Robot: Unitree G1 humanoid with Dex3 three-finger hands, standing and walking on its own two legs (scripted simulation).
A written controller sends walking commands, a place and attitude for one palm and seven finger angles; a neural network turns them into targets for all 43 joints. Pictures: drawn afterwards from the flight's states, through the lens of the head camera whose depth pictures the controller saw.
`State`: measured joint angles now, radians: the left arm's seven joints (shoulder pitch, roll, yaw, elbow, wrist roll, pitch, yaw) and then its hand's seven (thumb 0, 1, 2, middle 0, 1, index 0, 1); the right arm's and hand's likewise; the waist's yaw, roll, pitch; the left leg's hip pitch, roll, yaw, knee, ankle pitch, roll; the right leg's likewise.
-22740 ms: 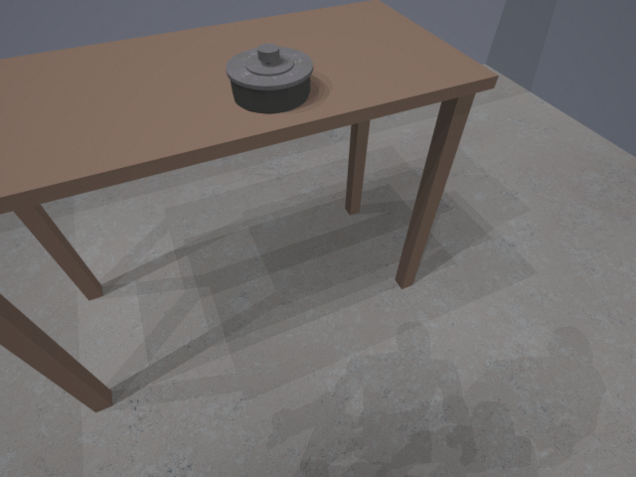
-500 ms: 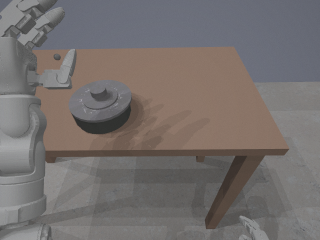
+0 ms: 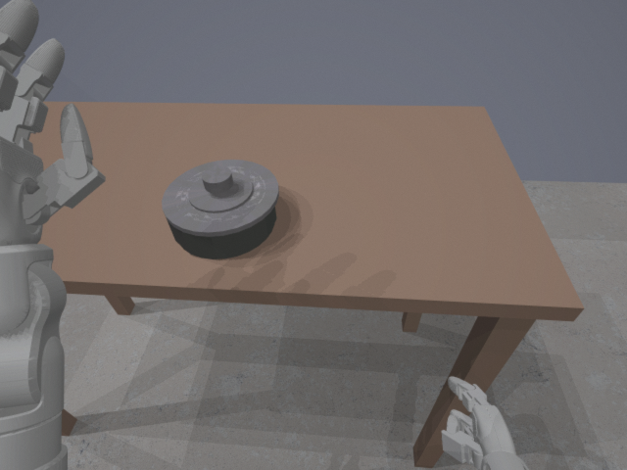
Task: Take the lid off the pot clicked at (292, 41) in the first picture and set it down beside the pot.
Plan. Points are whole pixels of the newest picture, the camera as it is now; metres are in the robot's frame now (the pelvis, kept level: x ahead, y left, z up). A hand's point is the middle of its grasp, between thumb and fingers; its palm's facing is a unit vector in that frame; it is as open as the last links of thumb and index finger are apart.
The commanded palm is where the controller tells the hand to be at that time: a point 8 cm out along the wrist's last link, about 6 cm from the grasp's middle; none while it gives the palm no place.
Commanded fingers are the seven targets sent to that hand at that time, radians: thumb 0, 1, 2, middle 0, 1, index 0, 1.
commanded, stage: draw the hand back to the body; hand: left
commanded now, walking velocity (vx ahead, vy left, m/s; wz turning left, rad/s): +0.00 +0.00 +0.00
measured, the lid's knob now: (217, 179) +0.45 +0.19 +0.15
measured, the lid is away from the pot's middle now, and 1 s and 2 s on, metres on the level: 0.00 0.00 0.00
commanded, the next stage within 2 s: come to a stop and stand still in 0.80 s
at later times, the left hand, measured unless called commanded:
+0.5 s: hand (23, 227) +0.20 +0.23 +0.30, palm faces +0.46 -0.85 -0.26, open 7.4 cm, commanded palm +0.14 +0.28 +0.29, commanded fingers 0.00 0.90 0.90 -0.20 -0.30 -0.20 -0.30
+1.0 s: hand (44, 294) +0.21 +0.27 +0.20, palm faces +0.43 -0.82 -0.38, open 7.4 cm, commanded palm none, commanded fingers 0.00 0.90 0.90 -0.20 -0.30 -0.20 -0.30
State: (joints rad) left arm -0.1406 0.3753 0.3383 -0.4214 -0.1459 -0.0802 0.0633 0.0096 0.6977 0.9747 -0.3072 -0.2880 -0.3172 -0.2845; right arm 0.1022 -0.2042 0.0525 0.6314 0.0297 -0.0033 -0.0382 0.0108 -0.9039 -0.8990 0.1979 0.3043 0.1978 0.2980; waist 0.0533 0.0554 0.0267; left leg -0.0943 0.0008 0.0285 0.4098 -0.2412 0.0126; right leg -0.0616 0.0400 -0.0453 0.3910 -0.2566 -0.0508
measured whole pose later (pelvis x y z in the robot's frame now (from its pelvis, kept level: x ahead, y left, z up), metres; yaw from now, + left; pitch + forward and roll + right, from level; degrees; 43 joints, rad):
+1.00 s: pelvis -0.02 +0.03 +0.00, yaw +3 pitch -2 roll +0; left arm 0.17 0.38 0.28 -0.25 -0.04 -0.13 0.05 0.00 0.89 0.90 -0.20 -0.30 -0.20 -0.30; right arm 0.14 -0.26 0.00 0.74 0.03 -0.13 -0.01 0.01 -0.90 -0.90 0.20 0.30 0.20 0.30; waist 0.06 0.07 -0.07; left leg -0.22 -0.06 -0.02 0.49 -0.22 0.05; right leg -0.26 -0.02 -0.06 0.64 -0.31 0.02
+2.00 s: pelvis -0.08 +0.02 -0.01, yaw +1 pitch +0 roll +0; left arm 0.17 0.15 0.01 0.99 0.01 0.01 0.04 -0.01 0.92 0.90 -0.20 -0.30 -0.20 -0.30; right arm 0.25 -0.16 -0.02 1.07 -0.02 -0.01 -0.04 0.02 -0.93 -0.90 0.20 0.30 0.20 0.30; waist -0.02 -0.01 0.05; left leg -0.14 -0.01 0.15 0.51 -0.37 0.06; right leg -0.27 0.01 -0.03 0.55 -0.28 -0.02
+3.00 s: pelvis -0.05 +0.03 -0.02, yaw +3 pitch +0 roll -1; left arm 0.28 0.14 0.03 1.07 0.02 0.00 0.02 0.01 0.92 0.90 -0.20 -0.30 -0.20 -0.30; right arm 0.36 -0.13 -0.01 1.12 -0.02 -0.01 -0.03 0.00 -0.91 -0.90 0.20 0.30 0.20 0.30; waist 0.00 0.02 0.07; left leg -0.12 -0.02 0.12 0.58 -0.45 0.07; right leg -0.23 0.00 -0.05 0.61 -0.37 -0.01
